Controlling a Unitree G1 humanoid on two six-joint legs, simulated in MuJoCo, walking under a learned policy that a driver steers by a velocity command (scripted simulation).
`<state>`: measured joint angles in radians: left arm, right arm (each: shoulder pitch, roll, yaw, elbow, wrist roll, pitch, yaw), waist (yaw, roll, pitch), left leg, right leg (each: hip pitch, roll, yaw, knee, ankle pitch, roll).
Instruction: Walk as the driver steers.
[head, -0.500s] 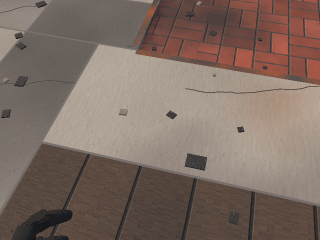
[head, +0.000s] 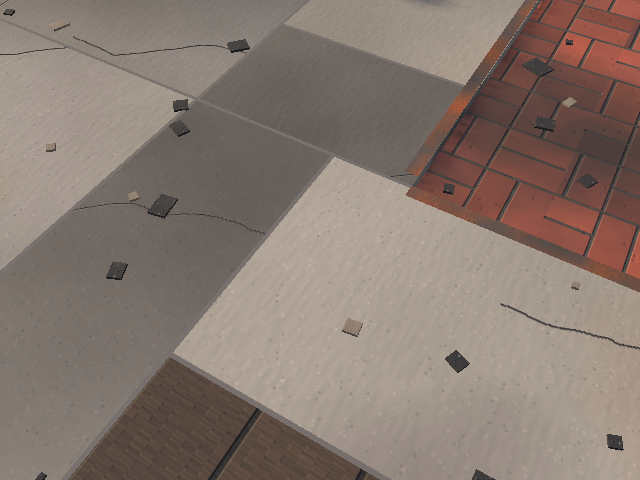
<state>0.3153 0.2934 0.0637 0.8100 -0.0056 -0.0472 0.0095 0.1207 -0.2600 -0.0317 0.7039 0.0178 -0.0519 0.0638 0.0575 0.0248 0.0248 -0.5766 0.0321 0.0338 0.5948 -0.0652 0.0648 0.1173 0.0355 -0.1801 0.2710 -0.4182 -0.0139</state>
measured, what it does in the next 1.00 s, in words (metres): walks ahead, turning left: left foot, then right foot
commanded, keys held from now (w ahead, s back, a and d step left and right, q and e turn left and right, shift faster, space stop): w+q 0.02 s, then q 0.98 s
